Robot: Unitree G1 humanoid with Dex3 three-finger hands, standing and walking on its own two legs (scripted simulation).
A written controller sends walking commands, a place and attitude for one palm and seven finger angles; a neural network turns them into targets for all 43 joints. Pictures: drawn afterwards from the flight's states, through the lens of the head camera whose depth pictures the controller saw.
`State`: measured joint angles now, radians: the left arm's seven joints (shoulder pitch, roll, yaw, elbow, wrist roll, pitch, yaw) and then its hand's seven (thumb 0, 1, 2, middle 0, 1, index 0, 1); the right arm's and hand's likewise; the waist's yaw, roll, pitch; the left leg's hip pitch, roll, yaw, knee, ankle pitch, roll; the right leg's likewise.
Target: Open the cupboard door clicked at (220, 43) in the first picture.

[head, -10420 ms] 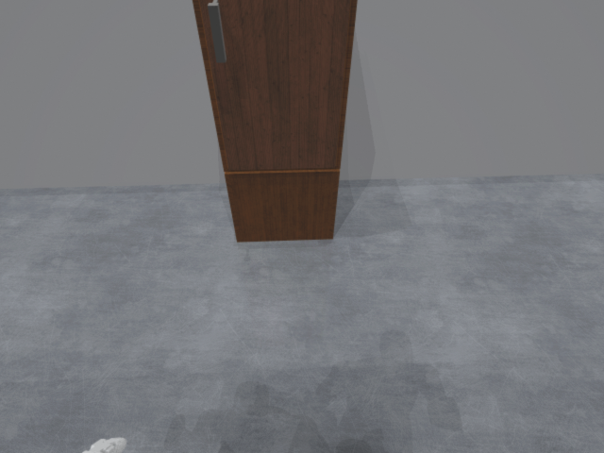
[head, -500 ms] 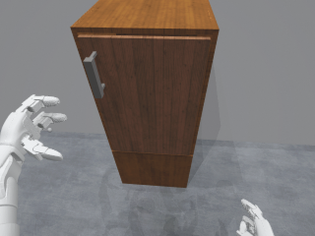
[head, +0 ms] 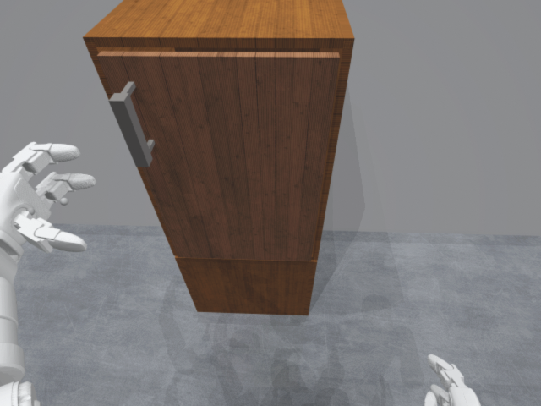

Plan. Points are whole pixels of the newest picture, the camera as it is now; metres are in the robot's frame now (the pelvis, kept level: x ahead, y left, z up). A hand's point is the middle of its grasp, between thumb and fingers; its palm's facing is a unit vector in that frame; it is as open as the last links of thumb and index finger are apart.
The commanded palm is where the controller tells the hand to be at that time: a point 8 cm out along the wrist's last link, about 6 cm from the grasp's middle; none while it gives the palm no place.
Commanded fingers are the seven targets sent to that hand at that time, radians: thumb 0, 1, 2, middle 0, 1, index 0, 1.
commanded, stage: move the hooked fingers beside the handle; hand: left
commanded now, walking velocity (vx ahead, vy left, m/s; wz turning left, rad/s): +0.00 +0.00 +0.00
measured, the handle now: (137, 125) +0.54 +0.28 +0.14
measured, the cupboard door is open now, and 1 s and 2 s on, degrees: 0 0 0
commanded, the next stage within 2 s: none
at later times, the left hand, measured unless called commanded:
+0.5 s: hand (73, 176) +0.39 +0.32 +0.15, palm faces +0.03 -1.00 -0.02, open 14.0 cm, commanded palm +0.36 +0.37 +0.15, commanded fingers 0.00 -0.50 0.30 -0.30 -1.20 -0.30 -1.20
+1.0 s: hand (88, 152) +0.44 +0.32 +0.15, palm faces +0.05 -1.00 -0.01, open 14.0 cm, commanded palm +0.42 +0.37 +0.15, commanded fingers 0.00 -0.50 0.30 -0.30 -1.20 -0.30 -1.20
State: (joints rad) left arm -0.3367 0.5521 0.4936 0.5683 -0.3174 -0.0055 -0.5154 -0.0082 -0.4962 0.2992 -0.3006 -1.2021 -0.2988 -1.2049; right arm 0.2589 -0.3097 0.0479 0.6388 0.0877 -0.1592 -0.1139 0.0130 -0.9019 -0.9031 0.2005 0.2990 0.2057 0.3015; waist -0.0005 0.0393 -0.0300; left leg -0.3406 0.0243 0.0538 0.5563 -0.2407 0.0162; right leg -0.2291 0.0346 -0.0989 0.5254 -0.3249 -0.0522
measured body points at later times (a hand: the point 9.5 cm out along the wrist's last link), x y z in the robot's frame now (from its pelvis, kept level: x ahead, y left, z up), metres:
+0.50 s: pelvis +0.01 +0.03 +0.00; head +0.03 +0.03 +0.45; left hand +0.38 +0.37 +0.16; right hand +0.11 -0.23 -0.10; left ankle +0.03 +0.11 -0.73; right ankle -0.03 -0.08 -0.73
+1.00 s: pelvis +0.00 +0.04 +0.00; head +0.05 +0.05 +0.44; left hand +0.43 +0.37 +0.16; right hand +0.05 -0.24 -0.11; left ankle +0.03 +0.11 -0.73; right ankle -0.03 -0.08 -0.73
